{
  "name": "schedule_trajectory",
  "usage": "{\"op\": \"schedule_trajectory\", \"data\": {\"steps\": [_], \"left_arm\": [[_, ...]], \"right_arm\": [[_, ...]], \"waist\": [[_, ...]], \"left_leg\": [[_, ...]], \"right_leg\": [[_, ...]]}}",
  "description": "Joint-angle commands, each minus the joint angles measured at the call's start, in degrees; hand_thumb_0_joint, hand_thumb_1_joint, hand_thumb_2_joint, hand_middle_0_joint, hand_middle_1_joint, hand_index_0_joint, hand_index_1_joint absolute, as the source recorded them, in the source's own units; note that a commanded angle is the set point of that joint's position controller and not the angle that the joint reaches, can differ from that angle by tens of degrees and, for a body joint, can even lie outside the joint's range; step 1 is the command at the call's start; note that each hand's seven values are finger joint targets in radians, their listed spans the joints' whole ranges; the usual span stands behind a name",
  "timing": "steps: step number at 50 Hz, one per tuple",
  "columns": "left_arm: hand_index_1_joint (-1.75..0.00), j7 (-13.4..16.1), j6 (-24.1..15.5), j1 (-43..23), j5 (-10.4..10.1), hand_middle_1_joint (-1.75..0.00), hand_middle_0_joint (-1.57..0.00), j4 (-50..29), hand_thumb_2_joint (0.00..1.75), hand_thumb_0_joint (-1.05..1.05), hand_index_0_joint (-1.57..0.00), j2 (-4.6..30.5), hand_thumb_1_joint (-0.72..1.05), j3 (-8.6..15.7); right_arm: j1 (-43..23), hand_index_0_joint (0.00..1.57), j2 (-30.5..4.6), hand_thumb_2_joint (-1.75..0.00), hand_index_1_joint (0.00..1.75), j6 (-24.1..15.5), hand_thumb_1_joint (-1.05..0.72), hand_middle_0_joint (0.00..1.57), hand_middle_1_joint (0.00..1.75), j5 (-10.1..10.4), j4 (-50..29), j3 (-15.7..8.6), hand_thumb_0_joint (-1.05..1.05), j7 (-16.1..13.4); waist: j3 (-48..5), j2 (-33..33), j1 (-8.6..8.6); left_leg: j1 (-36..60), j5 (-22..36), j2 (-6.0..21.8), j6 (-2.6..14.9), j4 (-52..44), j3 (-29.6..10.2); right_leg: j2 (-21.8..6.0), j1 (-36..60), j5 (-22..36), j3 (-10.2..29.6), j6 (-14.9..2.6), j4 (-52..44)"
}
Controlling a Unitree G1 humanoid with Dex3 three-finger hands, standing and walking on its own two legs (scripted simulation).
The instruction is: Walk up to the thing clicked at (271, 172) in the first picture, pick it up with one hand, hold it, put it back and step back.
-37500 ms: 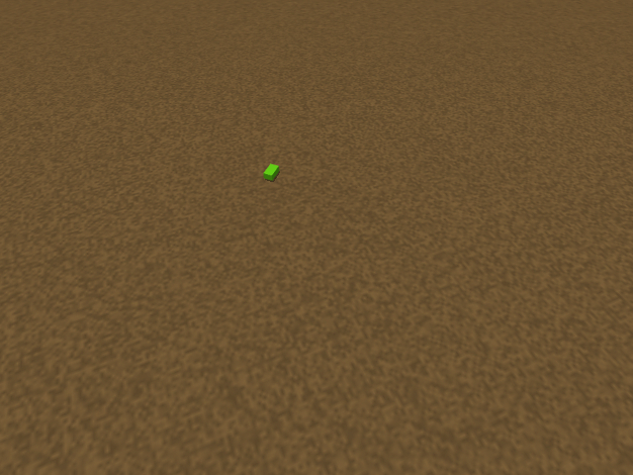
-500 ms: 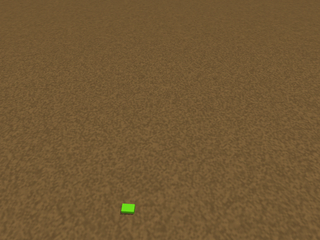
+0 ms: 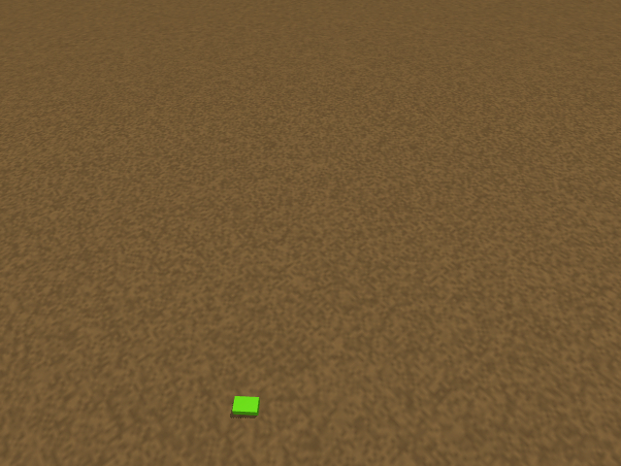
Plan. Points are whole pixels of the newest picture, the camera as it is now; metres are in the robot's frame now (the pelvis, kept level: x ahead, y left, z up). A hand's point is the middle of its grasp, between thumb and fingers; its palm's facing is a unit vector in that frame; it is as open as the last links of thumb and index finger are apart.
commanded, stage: stand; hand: left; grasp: from above
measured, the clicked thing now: (246, 405) +0.44 +0.22 -0.77
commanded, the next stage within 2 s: step back in 1.00 s
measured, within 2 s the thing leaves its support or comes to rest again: neither
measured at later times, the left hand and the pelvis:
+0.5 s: hand out of the picture +0.08 +0.24 -0.15, palm faces +0.03 -0.94 -0.34, open 7.4 cm; pelvis +0.01 -0.01 +0.00, yaw +0 degrees
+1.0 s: hand out of the picture +0.09 +0.24 -0.15, palm faces +0.02 -0.94 -0.35, open 7.4 cm; pelvis +0.01 -0.01 +0.00, yaw +0 degrees
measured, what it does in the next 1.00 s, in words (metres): stands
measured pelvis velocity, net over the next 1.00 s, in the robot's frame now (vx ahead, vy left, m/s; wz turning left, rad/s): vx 0.01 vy -0.01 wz -0.01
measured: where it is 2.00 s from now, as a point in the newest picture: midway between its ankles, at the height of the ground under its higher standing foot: outside the picture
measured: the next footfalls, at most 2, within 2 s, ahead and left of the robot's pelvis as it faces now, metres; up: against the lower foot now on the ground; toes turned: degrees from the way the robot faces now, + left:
left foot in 1.32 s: +0.00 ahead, +0.16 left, +0.00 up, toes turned -2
right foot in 1.74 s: -0.11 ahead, -0.08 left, +0.00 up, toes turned -2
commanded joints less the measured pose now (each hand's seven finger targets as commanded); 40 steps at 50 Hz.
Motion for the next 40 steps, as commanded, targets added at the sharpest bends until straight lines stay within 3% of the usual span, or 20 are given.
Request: {"op": "schedule_trajectory", "data": {"steps": [1, 3, 28, 35, 40], "left_arm": [[-0.30, 0.7, -1.3, -2.2, 0.1, -0.30, -0.20, -3.5, 0.90, 0.00, -0.20, 12.2, 0.90, 1.9], [-0.30, 0.8, -1.4, -2.2, 0.2, -0.30, -0.20, -3.6, 0.90, 0.00, -0.20, 12.3, 0.90, 1.9], [-0.30, 0.3, -1.7, -3.0, -0.1, -0.30, -0.20, -4.4, 0.90, 0.00, -0.20, 13.6, 0.90, 1.6], [-0.30, 0.3, -1.8, -2.8, -0.3, -0.30, -0.20, -4.9, 0.90, 0.00, -0.20, 13.6, 0.90, 1.6], [-0.30, 0.3, -1.7, -2.5, -0.3, -0.30, -0.20, -4.8, 0.90, 0.00, -0.20, 13.8, 0.90, 1.5]], "right_arm": [[-1.8, 0.20, -10.9, -0.90, 0.30, -1.2, -0.90, 0.20, 0.30, -0.1, -3.0, -2.2, 0.00, -0.6], [-2.5, 0.20, -11.2, -0.90, 0.30, -1.3, -0.90, 0.20, 0.30, -0.1, -3.3, -2.3, 0.00, -0.6], [-2.4, 0.20, -11.6, -0.90, 0.30, -1.3, -0.90, 0.20, 0.30, 0.1, -3.2, -1.9, 0.00, -0.1], [-2.3, 0.20, -12.4, -0.90, 0.30, -1.5, -0.90, 0.20, 0.30, 0.1, -3.6, -1.9, 0.00, -0.2], [-2.3, 0.20, -12.3, -0.90, 0.30, -1.4, -0.90, 0.20, 0.30, 0.1, -3.5, -1.9, 0.00, -0.2]], "waist": [[-2.9, -1.3, -0.28], [-4.0, -1.4, -0.19], [-3.0, -2.1, -0.60], [-4.9, -1.5, -0.61], [-4.0, -2.0, -0.44]], "left_leg": [[-1.5, 8.1, 6.4, 2.11, -3.0, -4.8], [-0.6, 10.1, 6.5, 2.15, -2.6, -4.7], [-1.8, 6.5, 6.7, 1.69, -3.8, -4.4], [-0.5, 10.3, 7.0, 1.88, -3.1, -4.0], [-0.9, 9.3, 6.9, 1.74, -3.3, -4.2]], "right_leg": [[-7.7, 0.8, 7.6, 6.4, 0.21, -3.4], [-7.8, 1.3, 9.5, 6.2, 0.29, -3.2], [-7.7, 0.6, 6.6, 6.8, -0.04, -4.0], [-8.0, 2.0, 11.7, 6.6, -0.20, -3.1], [-7.9, 1.5, 10.5, 6.6, -0.23, -3.2]]}}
